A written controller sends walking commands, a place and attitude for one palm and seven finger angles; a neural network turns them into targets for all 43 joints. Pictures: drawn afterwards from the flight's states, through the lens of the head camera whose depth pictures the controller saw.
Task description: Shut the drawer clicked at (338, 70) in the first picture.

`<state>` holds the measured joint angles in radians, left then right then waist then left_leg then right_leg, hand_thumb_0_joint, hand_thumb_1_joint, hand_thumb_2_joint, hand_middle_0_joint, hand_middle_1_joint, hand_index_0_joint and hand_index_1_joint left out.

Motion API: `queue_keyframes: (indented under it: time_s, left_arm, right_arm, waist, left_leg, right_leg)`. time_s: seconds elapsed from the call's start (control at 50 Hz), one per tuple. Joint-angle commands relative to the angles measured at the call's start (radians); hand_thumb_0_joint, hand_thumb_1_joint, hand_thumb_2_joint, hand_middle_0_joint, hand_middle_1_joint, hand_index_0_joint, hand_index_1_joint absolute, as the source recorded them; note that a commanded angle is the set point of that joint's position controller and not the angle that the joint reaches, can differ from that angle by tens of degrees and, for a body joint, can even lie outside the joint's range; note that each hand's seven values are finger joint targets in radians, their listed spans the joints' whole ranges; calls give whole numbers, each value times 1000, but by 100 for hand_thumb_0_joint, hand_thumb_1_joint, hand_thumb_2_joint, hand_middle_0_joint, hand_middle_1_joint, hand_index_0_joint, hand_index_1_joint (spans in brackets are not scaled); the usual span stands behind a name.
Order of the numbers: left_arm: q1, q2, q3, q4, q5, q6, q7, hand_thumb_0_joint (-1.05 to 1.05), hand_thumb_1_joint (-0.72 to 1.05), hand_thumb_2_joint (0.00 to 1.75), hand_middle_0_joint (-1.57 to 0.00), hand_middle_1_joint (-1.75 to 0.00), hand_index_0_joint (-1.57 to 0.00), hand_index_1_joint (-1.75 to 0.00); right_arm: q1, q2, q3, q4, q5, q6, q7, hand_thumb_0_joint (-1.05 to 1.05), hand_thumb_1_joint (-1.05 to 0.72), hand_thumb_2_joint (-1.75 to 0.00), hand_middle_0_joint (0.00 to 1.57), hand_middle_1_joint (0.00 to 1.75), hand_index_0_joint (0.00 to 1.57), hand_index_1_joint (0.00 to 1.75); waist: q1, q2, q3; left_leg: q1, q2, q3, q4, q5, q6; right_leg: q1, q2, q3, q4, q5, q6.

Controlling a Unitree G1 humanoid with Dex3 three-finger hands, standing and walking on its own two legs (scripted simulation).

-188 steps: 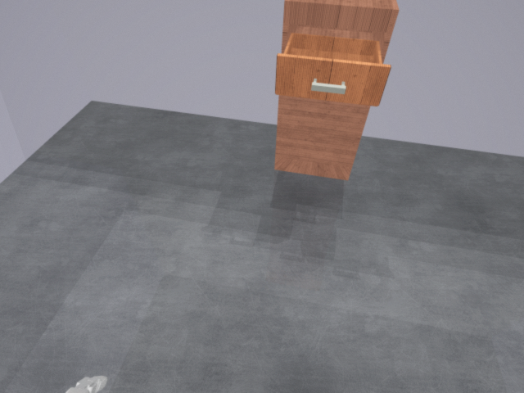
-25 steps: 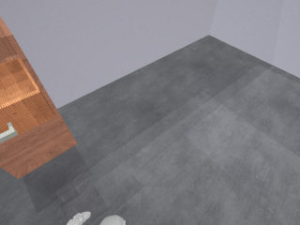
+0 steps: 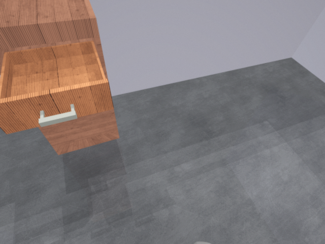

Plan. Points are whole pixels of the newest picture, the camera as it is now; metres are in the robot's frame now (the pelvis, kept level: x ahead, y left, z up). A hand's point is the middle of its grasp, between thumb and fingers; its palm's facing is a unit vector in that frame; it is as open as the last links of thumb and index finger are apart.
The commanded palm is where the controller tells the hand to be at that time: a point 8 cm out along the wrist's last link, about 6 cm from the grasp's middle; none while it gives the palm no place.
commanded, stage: turn to face it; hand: left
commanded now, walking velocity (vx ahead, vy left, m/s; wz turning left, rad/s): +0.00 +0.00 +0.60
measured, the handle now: (58, 114) +0.50 +0.38 -0.06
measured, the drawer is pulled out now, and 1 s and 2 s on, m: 0.30 0.30 0.30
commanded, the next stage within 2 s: take the last steps up to it in 0.46 s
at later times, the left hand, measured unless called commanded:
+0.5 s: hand out of the picture -0.03 +0.13 -0.16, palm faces +0.32 -0.91 -0.25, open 7.4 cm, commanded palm none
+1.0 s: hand out of the picture -0.05 +0.19 -0.18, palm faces +0.39 -0.91 -0.16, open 7.4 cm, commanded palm none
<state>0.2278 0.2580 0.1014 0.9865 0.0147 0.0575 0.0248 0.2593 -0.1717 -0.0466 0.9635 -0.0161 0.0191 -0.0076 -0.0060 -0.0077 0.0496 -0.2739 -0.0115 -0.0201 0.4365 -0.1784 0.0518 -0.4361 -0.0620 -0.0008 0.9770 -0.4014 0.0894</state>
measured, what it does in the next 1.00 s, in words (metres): steps on the spot, turning left: right foot, then left foot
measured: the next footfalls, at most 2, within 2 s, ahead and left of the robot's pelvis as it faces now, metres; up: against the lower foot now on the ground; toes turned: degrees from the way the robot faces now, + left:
right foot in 0.20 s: +0.04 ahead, -0.16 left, +0.00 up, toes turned +6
left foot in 0.66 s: -0.07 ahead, +0.06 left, +0.00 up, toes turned +23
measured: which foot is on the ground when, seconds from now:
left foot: down 0.00-0.20, up 0.22-0.64, down 0.66-1.00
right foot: up 0.00-0.18, down 0.20-0.66, up 0.68-1.00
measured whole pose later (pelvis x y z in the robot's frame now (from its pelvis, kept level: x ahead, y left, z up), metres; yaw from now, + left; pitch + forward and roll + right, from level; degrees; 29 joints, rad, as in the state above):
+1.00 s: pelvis -0.01 +0.01 +0.00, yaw +21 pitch -2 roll -1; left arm 0.26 0.22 0.06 1.06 0.03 0.02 -0.01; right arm 0.39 -0.14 -0.02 1.06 -0.01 -0.05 -0.03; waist 0.01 -0.06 0.02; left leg 0.03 -0.04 0.04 0.27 -0.27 0.07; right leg -0.56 -0.09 -0.03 1.07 -0.22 0.05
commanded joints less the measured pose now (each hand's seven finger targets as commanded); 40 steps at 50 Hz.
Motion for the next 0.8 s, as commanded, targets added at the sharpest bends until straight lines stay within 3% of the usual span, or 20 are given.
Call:
queue_keyframes:
  time_s: [0.0, 0.1, 0.14, 0.16, 0.18, 0.2, 0.22, 0.26, 0.3, 0.36, 0.44, 0.54, 0.6, 0.62, 0.64, 0.66, 0.68, 0.7, 0.72, 0.78]
  left_arm:
    - [-80, 34, -8, -117, -8, -29, -2, 0, 90, 90, -20, -30, -20, -30]
    - [3, 47, -11, -113, -16, -34, 4, 0, 90, 90, -20, -30, -20, -30]
    - [76, 77, -2, -103, -13, -46, 10, 0, 90, 90, -20, -30, -20, -30]
    - [98, 151, 12, -105, 3, -55, 16, 0, 90, 90, -20, -30, -20, -30]
    - [75, 234, 21, -128, 14, -54, 17, 0, 90, 90, -20, -30, -20, -30]
    - [30, 216, 11, -152, 5, -48, 18, 0, 90, 90, -20, -30, -20, -30]
    - [-48, 170, 6, -170, 5, -50, 21, 0, 90, 90, -20, -30, -20, -30]
    - [-111, 124, -10, -179, 3, -56, 13, 0, 90, 90, -20, -30, -20, -30]
    - [-79, 100, -18, -173, 3, -64, 10, 0, 90, 90, -20, -30, -20, -30]
    - [5, 110, -17, -153, 6, -66, 12, 0, 90, 90, -20, -30, -20, -30]
    - [102, 130, -14, -113, 14, -68, 8, 0, 90, 90, -20, -30, -20, -30]
    - [125, 156, -6, -81, 22, -66, 10, 0, 90, 90, -20, -30, -20, -30]
    - [92, 146, -7, -57, 8, -64, 4, 0, 90, 90, -20, -30, -20, -30]
    - [92, 114, -15, -57, 2, -59, -2, 0, 90, 90, -20, -30, -20, -30]
    - [95, 50, -26, -76, -5, -55, -12, 0, 90, 90, -20, -30, -20, -30]
    - [21, 26, -41, -108, 10, -55, -14, 0, 90, 90, -20, -30, -20, -30]
    - [-20, 47, -38, -111, 14, -57, -17, 0, 90, 90, -20, -30, -20, -30]
    - [-30, 45, -34, -82, 23, -54, -17, 0, 90, 90, -20, -30, -20, -30]
    - [-3, 54, -34, -61, 18, -58, -26, 0, 90, 90, -20, -30, -20, -30]
    - [54, 25, -44, 0, 14, -65, -38, 0, 90, 90, -20, -30, -20, -30]
  right_arm:
    - [47, -232, -65, -48, -7, -3, -12, 0, -90, -90, 20, 30, 20, 30]
    - [-37, -255, -79, -82, -8, 12, -2, 0, -90, -90, 20, 30, 20, 30]
    - [-81, -234, -77, -104, 1, 16, 5, 0, -90, -90, 20, 30, 20, 30]
    - [-71, -171, -70, -116, 10, 19, 11, 0, -90, -90, 20, 30, 20, 30]
    - [-83, -128, -63, -146, 5, 17, 10, 0, -90, -90, 20, 30, 20, 30]
    - [-101, -185, -75, -145, -9, 22, 11, 0, -90, -90, 20, 30, 20, 30]
    - [-80, -186, -79, -133, -10, 33, 18, 0, -90, -90, 20, 30, 20, 30]
    - [-52, -174, -75, -90, -15, 46, 29, 0, -90, -90, 20, 30, 20, 30]
    - [-35, -158, -68, -82, -14, 45, 32, 0, -90, -90, 20, 30, 20, 30]
    - [-87, -147, -57, -90, -10, 45, 31, 0, -90, -90, 20, 30, 20, 30]
    - [-163, -131, -43, -105, -5, 39, 27, 0, -90, -90, 20, 30, 20, 30]
    - [-164, -107, -21, -94, 11, 22, 19, 0, -90, -90, 20, 30, 20, 30]
    - [-47, -108, -12, -48, 5, -2, 13, 0, -90, -90, 20, 30, 20, 30]
    - [-10, -149, -20, -34, 3, -14, 12, 0, -90, -90, 20, 30, 20, 30]
    - [41, -247, -42, -26, -8, -23, 6, 0, -90, -90, 20, 30, 20, 30]
    - [98, -305, -50, -14, -11, -15, 3, 0, -90, -90, 20, 30, 20, 30]
    - [95, -283, -43, -11, -15, -11, 2, 0, -90, -90, 20, 30, 20, 30]
    - [84, -216, -27, 5, -13, -25, -11, 0, -90, -90, 20, 30, 20, 30]
    - [54, -188, -15, 1, -8, -32, -18, 0, -90, -90, 20, 30, 20, 30]
    - [65, -144, -1, 13, 1, -59, -21, 0, -90, -90, 20, 30, 20, 30]
  waist:
    - [-42, 177, -108]
    - [-1, 198, -127]
    - [43, 151, -130]
    - [55, -66, -126]
    - [60, -319, -66]
    - [47, -208, -37]
    - [3, -166, -3]
    - [-31, -176, 59]
    - [-25, -172, 57]
    - [13, -130, 33]
    - [57, -166, -6]
    - [64, -216, -85]
    - [10, -182, -139]
    - [-7, -70, -145]
    - [-40, 212, -150]
    - [-75, 324, -70]
    - [-76, 215, -8]
    - [-63, 258, 24]
    - [-37, 240, 39]
    - [-5, 115, 62]
  left_leg:
    - [187, 232, -307, -94, 297, 125]
    - [61, 191, -358, -59, 236, 100]
    - [-97, 131, -325, 10, 87, 40]
    - [-276, 31, -217, 173, -132, -30]
    - [-400, -83, -33, 434, -381, -99]
    - [-340, -21, -86, 605, -378, -79]
    - [-317, -3, -93, 685, -303, -75]
    - [-297, 24, -46, 787, -200, -92]
    - [-302, 26, -15, 810, -148, -107]
    - [-302, 37, 9, 723, -162, -120]
    - [-265, 36, 38, 541, -246, -125]
    - [-108, 18, 75, 311, -302, -102]
    - [119, 5, 106, 22, -111, -80]
    - [264, 54, 54, -87, -81, -58]
    - [387, 284, -250, -158, -122, 31]
    - [357, 408, -407, -214, -91, 125]
    - [284, 422, -380, -227, -155, 172]
    - [241, 341, -329, -252, -136, 135]
    - [237, 321, -290, -235, -107, 127]
    - [234, 243, -158, -239, 153, 98]
  right_leg:
    - [-64, 19, 0, -107, -49, 2]
    - [140, 62, -11, -338, 14, -21]
    - [348, 33, -4, -578, 165, -32]
    - [479, -150, 164, -723, 70, -84]
    - [407, -403, 426, -787, 59, -192]
    - [228, -424, 374, -786, 34, -230]
    - [147, -365, 291, -794, -12, -218]
    - [97, -257, 157, -762, 59, -182]
    - [133, -222, 70, -730, 159, -178]
    - [226, -235, 55, -710, 220, -195]
    - [343, -256, 53, -664, 444, -220]
    - [377, -276, 44, -591, 681, -240]
    - [302, -234, -8, -545, 396, -166]
    - [180, -184, -52, -458, 196, -121]
    - [-62, -66, -145, -256, -58, -60]
    - [-218, -5, -130, -77, -225, -48]
    - [-243, -38, -65, 23, -186, -68]
    - [-245, -41, -23, 62, -106, -66]
    - [-243, -45, -19, 97, -50, -70]
    - [-206, -36, -26, 139, 106, -57]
